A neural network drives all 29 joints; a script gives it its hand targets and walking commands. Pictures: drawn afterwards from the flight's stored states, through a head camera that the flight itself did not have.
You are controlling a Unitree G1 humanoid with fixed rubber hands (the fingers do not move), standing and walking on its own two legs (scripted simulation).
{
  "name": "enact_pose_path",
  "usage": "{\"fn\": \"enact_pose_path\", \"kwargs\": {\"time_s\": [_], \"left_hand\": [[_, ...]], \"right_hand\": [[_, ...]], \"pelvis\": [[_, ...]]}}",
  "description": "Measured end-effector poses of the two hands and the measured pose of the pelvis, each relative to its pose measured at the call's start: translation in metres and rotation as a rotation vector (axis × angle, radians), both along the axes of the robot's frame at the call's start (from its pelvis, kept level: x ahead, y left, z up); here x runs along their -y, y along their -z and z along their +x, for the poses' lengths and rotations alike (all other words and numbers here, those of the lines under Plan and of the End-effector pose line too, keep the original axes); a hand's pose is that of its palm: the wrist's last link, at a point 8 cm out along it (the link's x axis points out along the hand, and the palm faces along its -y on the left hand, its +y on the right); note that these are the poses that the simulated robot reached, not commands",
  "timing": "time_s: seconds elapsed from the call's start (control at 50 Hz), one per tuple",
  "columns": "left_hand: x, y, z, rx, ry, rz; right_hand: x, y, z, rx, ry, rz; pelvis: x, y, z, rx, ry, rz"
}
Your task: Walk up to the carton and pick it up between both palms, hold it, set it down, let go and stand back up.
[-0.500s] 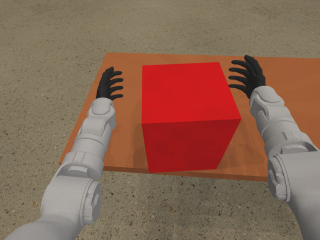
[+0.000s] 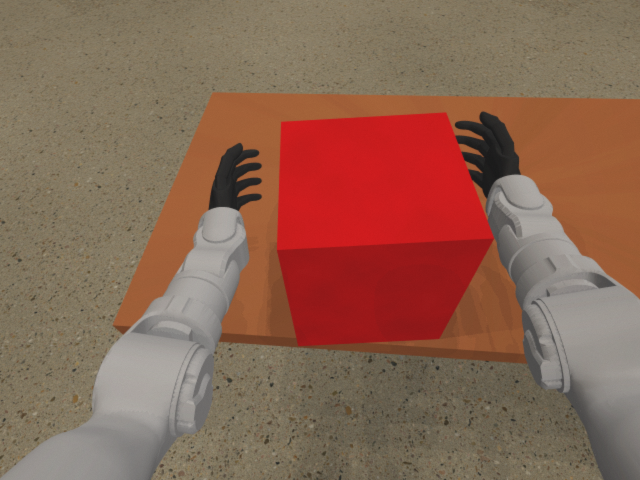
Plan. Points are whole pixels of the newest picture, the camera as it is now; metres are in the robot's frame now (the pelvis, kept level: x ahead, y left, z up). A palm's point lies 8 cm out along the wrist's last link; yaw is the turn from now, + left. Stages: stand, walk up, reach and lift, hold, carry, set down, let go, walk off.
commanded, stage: reach and lift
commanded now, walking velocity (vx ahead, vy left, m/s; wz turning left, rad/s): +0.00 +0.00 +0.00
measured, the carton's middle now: (366, 238) +0.44 +0.00 +0.04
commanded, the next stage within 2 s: none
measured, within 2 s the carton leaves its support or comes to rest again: neither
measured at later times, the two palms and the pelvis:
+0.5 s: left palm (236, 217) +0.41 +0.17 +0.09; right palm (480, 191) +0.46 -0.13 +0.11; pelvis +0.00 -0.01 +0.01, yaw +1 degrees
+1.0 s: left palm (226, 237) +0.38 +0.18 +0.09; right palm (476, 211) +0.43 -0.12 +0.11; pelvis +0.01 +0.00 +0.01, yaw +1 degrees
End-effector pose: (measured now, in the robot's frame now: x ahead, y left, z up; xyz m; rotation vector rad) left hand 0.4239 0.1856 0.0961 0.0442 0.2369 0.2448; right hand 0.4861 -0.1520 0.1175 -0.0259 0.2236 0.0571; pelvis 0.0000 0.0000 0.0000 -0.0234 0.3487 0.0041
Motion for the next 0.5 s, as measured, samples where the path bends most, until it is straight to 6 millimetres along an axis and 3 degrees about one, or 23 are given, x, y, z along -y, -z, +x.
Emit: {"fn": "enact_pose_path", "kwargs": {"time_s": [0.14, 0.26, 0.5], "left_hand": [[0.014, 0.001, 0.0, 0.009, 0.025, -0.047], [0.019, 0.018, -0.008, 0.022, 0.006, -0.076], [0.017, 0.002, -0.015, 0.015, -0.033, -0.046]], "right_hand": [[0.007, 0.006, -0.004, -0.008, -0.006, -0.066], [-0.018, 0.01, -0.012, 0.02, -0.022, -0.035], [-0.023, 0.005, -0.022, -0.009, 0.019, -0.015]], "pelvis": [[0.007, -0.005, 0.007, 0.05, -0.002, 0.018], [0.01, -0.006, 0.0, 0.053, -0.012, 0.02], [0.006, -0.008, -0.004, 0.085, -0.012, 0.016]]}}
